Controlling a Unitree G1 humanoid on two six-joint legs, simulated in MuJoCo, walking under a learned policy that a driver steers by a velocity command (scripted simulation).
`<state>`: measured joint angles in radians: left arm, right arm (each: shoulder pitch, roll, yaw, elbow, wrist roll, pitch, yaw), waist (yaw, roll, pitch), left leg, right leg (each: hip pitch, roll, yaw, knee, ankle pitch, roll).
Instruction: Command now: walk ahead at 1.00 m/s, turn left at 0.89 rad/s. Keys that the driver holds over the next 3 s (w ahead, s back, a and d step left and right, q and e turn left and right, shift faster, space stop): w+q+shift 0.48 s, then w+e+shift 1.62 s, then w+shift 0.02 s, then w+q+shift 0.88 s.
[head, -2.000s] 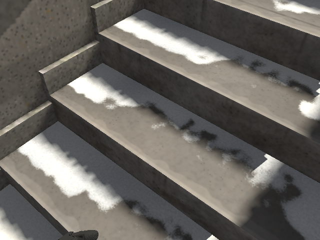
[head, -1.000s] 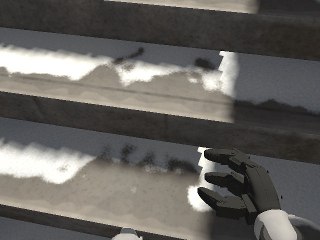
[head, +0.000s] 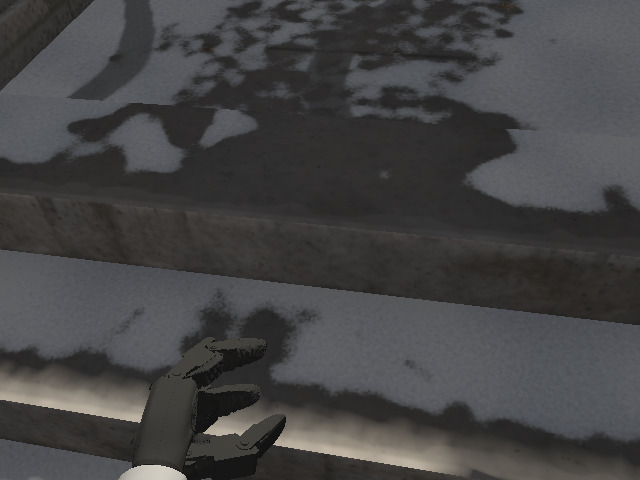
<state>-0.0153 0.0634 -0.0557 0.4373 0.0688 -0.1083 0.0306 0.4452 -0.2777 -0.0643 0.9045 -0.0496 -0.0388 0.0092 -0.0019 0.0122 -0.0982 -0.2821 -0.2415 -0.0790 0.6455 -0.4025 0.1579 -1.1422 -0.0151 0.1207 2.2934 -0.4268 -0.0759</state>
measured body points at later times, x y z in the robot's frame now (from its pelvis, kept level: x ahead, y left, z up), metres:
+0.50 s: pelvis +0.41 -0.05 +0.18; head +0.44 -0.06 +0.63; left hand +0.23 +0.15 +0.06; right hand +0.77 -0.10 +0.18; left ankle +0.47 +0.11 -0.25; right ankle +0.27 -0.18 -0.54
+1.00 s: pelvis +0.87 +0.05 +0.39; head +0.87 +0.05 +0.84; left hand +1.11 +0.28 +0.38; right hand +0.88 -0.21 +0.25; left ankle +0.60 +0.10 -0.31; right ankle +1.00 +0.01 -0.22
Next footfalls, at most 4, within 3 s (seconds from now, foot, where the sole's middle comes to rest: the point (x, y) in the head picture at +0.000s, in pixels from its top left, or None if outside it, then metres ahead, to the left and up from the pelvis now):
0.16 right None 0.31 -0.17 -0.58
0.60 left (287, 371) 0.61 0.11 -0.41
1.00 right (331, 140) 1.04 0.02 -0.25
1.38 left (240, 50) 1.43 0.24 -0.25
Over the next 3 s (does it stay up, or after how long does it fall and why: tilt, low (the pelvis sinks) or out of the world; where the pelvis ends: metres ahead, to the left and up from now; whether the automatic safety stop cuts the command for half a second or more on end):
stays up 2.59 -0.33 0.63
